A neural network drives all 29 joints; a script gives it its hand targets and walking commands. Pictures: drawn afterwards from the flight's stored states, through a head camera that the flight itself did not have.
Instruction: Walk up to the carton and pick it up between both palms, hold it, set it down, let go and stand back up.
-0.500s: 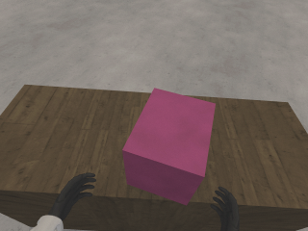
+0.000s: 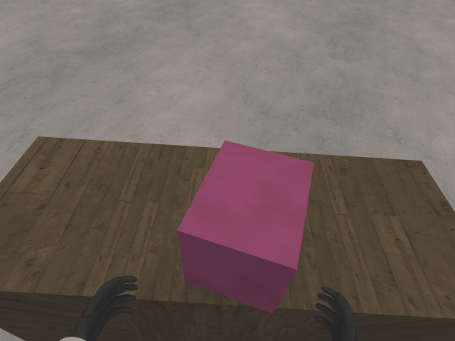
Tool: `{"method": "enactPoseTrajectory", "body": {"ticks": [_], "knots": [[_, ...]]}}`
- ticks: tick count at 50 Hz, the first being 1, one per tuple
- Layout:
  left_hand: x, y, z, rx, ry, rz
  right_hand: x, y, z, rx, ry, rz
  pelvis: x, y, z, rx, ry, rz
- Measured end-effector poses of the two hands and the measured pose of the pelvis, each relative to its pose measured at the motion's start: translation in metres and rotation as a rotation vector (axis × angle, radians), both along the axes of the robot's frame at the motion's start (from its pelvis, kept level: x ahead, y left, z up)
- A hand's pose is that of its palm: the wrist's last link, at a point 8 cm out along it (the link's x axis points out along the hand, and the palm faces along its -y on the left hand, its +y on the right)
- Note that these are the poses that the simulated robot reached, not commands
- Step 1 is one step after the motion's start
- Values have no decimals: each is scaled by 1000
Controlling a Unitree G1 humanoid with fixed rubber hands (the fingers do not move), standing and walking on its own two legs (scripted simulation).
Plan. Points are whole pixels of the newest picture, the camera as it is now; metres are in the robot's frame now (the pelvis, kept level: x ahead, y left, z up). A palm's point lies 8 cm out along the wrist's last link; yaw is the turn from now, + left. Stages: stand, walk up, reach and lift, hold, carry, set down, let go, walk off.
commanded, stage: set down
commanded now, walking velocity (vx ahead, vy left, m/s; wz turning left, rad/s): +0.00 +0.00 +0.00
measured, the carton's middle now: (247, 223) +0.39 -0.03 -0.05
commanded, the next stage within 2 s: let go in 1.08 s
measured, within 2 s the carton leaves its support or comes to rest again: neither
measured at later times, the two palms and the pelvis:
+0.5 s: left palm (97, 339) +0.15 +0.22 -0.05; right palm out of the picture +0.15 -0.21 -0.06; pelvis +0.01 -0.02 +0.00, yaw -1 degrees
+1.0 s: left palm out of the picture +0.15 +0.21 -0.07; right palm out of the picture +0.15 -0.23 -0.08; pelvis +0.00 -0.02 +0.01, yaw -1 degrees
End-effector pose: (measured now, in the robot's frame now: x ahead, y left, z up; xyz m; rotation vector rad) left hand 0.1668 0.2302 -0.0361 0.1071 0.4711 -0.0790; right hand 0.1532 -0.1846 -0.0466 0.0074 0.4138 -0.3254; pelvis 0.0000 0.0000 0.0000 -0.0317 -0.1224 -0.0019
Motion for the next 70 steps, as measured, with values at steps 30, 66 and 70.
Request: {"method": "enactPoseTrajectory", "body": {"ticks": [30,66,70], "knots": [[-16,-13,-26,44,211,90,-7,-34,-17,-36,177,128,4,-18,5,18,21,-12],[-7,-34,-38,124,357,172,-2,-74,-31,-95,329,254,1,-30,5,26,54,-5],[-3,-35,-38,122,350,165,-4,-76,-30,-97,329,252,2,-30,5,26,52,-7]]}}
